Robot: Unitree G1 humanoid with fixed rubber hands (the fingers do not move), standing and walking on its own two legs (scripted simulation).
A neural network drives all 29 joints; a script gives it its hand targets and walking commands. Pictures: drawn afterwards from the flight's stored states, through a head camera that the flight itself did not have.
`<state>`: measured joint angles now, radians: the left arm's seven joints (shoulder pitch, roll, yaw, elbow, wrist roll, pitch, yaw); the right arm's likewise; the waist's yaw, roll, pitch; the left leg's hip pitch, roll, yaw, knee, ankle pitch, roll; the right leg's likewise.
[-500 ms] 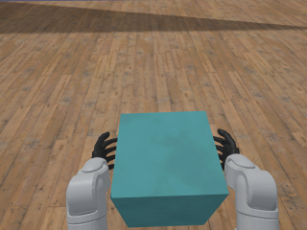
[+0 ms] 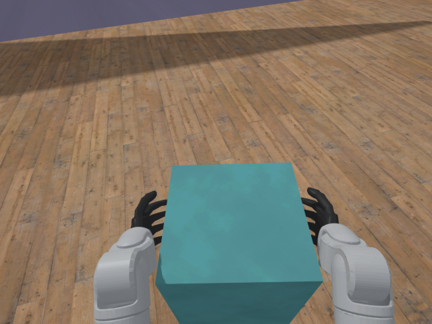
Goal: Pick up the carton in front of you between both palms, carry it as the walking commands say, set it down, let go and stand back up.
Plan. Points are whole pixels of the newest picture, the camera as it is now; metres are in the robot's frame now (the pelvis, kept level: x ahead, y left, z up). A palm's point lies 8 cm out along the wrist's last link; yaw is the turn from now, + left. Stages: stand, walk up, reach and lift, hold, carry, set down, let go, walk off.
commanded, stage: carry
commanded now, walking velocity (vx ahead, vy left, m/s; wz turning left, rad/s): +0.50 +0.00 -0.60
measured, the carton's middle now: (233, 248) +0.27 +0.00 +0.02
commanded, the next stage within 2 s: none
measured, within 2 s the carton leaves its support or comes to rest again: neither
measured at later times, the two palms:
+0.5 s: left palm (217, 119) +0.60 +0.02 +0.09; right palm (341, 137) +0.50 -0.26 +0.09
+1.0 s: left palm (221, 69) +0.89 +0.00 +0.09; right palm (310, 69) +0.87 -0.29 +0.09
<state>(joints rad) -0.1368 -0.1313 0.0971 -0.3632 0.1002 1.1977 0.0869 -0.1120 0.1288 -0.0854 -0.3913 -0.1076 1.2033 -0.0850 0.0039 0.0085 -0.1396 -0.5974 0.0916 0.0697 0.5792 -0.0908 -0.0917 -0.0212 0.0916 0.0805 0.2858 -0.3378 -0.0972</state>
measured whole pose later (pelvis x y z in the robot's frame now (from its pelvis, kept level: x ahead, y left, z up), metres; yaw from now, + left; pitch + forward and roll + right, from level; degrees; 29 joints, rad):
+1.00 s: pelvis +0.62 -0.12 -0.01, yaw -5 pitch +2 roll +2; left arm -0.11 -0.13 0.10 -0.41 0.10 1.19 0.08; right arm -0.13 0.13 -0.07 -0.42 -0.11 1.21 -0.08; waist 0.00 -0.01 -0.08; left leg -0.53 0.02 0.25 0.57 -0.04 0.09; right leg 0.15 -0.11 -0.38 0.33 -0.46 0.06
